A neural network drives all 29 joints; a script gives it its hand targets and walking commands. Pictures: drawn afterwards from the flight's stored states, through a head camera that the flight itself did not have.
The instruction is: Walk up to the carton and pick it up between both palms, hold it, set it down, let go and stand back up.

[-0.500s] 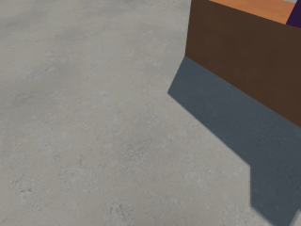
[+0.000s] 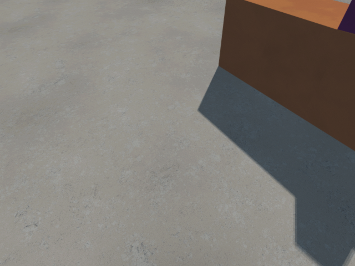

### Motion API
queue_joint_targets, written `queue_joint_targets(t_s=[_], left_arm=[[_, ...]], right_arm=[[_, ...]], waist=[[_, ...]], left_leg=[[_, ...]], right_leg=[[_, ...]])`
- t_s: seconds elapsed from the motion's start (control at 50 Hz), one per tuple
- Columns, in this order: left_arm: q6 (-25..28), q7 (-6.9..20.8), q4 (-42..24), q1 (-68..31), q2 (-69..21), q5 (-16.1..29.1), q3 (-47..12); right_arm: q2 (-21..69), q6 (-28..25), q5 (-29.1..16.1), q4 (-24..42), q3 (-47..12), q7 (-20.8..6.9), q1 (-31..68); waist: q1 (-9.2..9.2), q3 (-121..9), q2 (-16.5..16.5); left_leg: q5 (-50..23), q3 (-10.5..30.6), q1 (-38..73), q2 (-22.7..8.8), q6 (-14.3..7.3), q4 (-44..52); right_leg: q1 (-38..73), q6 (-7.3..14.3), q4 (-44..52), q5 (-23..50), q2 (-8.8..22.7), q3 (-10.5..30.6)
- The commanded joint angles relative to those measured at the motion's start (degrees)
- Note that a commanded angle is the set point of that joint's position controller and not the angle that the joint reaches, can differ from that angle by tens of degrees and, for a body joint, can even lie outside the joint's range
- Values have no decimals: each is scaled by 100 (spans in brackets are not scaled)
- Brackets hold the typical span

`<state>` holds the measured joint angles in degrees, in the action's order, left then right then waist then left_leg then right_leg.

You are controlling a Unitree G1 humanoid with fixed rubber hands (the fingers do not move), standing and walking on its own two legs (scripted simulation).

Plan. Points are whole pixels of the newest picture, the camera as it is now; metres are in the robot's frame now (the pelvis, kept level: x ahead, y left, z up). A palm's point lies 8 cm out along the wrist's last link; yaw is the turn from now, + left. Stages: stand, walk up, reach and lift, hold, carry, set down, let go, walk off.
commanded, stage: stand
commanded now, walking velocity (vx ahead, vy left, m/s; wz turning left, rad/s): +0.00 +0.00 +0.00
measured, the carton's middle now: out of the picture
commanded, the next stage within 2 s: walk up in 1.34 s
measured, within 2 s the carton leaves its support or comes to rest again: neither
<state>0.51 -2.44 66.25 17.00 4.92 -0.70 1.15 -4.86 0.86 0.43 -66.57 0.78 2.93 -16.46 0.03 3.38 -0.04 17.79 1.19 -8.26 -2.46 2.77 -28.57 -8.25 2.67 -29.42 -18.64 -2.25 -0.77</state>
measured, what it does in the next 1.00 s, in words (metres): stands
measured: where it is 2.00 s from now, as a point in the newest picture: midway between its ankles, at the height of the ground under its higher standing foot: outside the picture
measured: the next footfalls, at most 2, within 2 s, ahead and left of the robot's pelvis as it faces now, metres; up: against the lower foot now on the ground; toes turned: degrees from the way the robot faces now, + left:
right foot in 1.82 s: +0.14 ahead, -0.27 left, +0.00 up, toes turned -25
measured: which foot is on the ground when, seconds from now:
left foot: down 0.00-1.00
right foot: down 0.00-1.00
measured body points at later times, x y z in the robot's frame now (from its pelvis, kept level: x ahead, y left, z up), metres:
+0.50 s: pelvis +0.00 -0.01 +0.00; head +0.00 -0.01 +0.45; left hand -0.03 +0.19 -0.16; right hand -0.02 -0.21 -0.17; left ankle -0.02 +0.15 -0.73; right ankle -0.03 -0.09 -0.74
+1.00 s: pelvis +0.00 -0.02 +0.00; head +0.01 -0.02 +0.45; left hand -0.02 +0.18 -0.16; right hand -0.03 -0.21 -0.17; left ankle -0.02 +0.15 -0.73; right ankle -0.03 -0.09 -0.74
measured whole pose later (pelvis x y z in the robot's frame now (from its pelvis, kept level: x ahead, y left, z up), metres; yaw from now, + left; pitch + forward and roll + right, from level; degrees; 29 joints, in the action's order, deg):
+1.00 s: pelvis +0.00 -0.02 +0.00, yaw +0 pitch -2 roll +0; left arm 1.4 -2.5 66.8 17.1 5.5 -0.3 0.6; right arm -4.7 0.5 0.4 -68.8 0.0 2.8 -16.3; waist 0.2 2.8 0.3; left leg 16.4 2.2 -7.5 -4.3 4.4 -26.2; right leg -6.8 4.3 -26.0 -16.9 -4.1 -1.8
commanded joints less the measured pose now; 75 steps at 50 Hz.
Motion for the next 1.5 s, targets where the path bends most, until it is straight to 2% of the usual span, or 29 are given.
queue_joint_targets(t_s=[0.0,0.06,0.12,0.16,0.2,0.22,0.24,0.34,0.38,0.4,0.48,0.52,0.56,0.72,0.74,0.84,0.86,0.9,0.96,1.02,1.04,1.06,1.08,1.26,1.3,1.36,1.44,1.46,1.48], left_arm=[[94,-40,-145,301,704,-2,100],[100,-2,-49,335,403,55,29],[72,-21,62,582,344,57,-12],[49,-40,-8,381,473,20,26],[63,-23,61,542,441,32,12],[71,-2,29,483,650,0,46],[76,-19,45,400,514,18,0],[61,-50,54,425,442,52,-16],[92,-20,5,337,586,9,7],[95,-16,83,618,405,27,-32],[115,-16,16,400,630,41,29],[85,-25,92,640,644,8,6],[105,-17,25,520,622,39,31],[128,-10,-77,444,690,21,91],[133,17,-31,528,453,32,8],[101,-16,12,542,602,13,27],[109,0,-3,537,642,29,45],[126,-34,9,453,529,5,6],[152,-32,-18,640,697,23,51],[118,-16,56,736,349,56,-30],[105,-25,20,582,471,4,-31],[110,-26,-43,516,543,37,10],[96,-27,22,633,412,37,-21],[191,-30,11,662,569,53,0],[161,-15,34,686,550,52,1],[165,-10,-36,668,827,40,98],[150,-22,18,585,398,58,-26],[125,-8,-15,773,540,92,34],[120,-10,-21,713,584,62,18]], right_arm=[[-509,-42,-10,136,48,-2,-341],[-699,-81,-10,122,93,15,-132],[-207,-22,-8,-77,-7,12,-377],[-370,-32,16,-58,36,24,-448],[-450,-40,-20,-41,9,19,-381],[-543,-9,35,-54,36,28,-245],[-381,-27,-30,0,9,6,-249],[-553,-29,1,-58,20,34,-322],[-490,-11,9,-111,-6,42,-402],[-437,-26,-20,-113,-2,13,-430],[-274,-36,-16,-150,-68,13,-365],[-687,13,-8,-162,25,52,-412],[-391,12,-20,-140,-39,11,-404],[-673,-30,19,-194,48,17,-431],[-427,-27,-2,-174,-32,21,-522],[-325,-38,-25,-155,-52,11,-503],[-479,-51,7,-217,-15,34,-468],[-693,-76,-13,-118,54,19,-486],[-272,-74,3,-178,-69,7,-506],[-315,-72,1,-190,-61,36,-490],[-460,-58,11,-153,-39,36,-447],[-529,-78,-19,-105,-15,25,-411],[-263,-49,-5,-185,-82,1,-447],[-549,-20,-46,-151,33,6,-600],[-586,-49,-39,-129,33,-9,-508],[-222,-5,-27,-143,-59,-15,-524],[-546,-18,-28,-113,5,39,-587],[-366,1,9,-188,-55,16,-557],[-398,9,24,-159,-45,1,-538]], waist=[[-7,170,-5],[-102,22,-198],[-60,310,235],[26,283,-61],[-44,487,-99],[-102,473,161],[18,310,62],[-52,494,-97],[13,429,245],[-49,51,-19],[-15,386,-48],[3,486,181],[-12,347,7],[-26,251,196],[-23,356,-152],[19,390,-114],[-60,330,127],[28,187,-137],[-30,182,244],[-147,259,-86],[-12,415,123],[-12,393,-81],[-59,508,165],[14,330,26],[-3,329,-130],[-74,315,274],[71,561,-148],[-93,557,65],[-52,597,116]], left_leg=[[-1447,142,-280,-207,-302,419],[-1554,176,52,-252,-304,399],[-1251,69,-179,-193,-245,453],[-1259,125,-211,-209,-260,485],[-1177,129,-197,-240,-234,513],[-1143,56,-218,-222,-208,485],[-1102,81,-62,-198,-233,439],[-1071,146,-339,-248,-242,582],[-1159,117,-216,-272,-219,586],[-1165,78,-21,-245,-210,475],[-1184,136,-228,-275,-183,507],[-1108,44,-196,-247,-109,472],[-967,84,-252,-221,-143,561],[-1235,78,-116,-271,-190,566],[-1158,122,-311,-284,-204,549],[-1027,68,-214,-273,-150,573],[-1143,108,-227,-253,-174,583],[-1264,139,-177,-287,-192,619],[-1214,62,-225,-315,-195,574],[-1182,113,-288,-298,-173,545],[-1172,55,-241,-311,-142,594],[-1172,62,-380,-321,-147,578],[-1272,34,-347,-314,-104,607],[-1100,33,-252,-275,-120,526],[-1107,-7,-313,-262,-117,471],[-1154,49,-271,-285,-104,553],[-1216,73,-313,-356,-112,587],[-1256,73,-309,-320,-86,621],[-1162,62,-296,-326,-101,671]], right_leg=[[-107,140,704,1979,642,591],[-208,101,789,2017,588,530],[-153,59,768,1996,620,569],[-202,69,843,1858,574,510],[-385,51,903,1662,589,591],[-313,62,938,1638,643,588],[-405,103,945,1586,666,681],[-266,106,1002,1353,631,602],[-307,143,1000,1484,670,704],[-129,111,983,1574,617,649],[-259,133,987,1801,618,576],[-403,102,1118,1462,717,710],[-361,180,1086,1201,668,759],[-176,196,1083,1557,711,753],[-77,213,1084,1647,719,731],[-244,138,1175,1541,683,714],[-150,160,1106,1519,628,663],[-27,171,1013,1668,610,577],[49,194,976,1911,647,602],[-18,201,998,1872,637,559],[-171,224,989,1944,736,714],[-11,208,952,2200,655,601],[8,185,894,2313,687,617],[84,175,985,2510,784,725],[97,181,1073,2463,814,793],[72,237,1074,1964,808,806],[-173,203,1021,2069,610,563],[-112,142,1034,1747,603,557],[-197,188,1093,1608,675,613]])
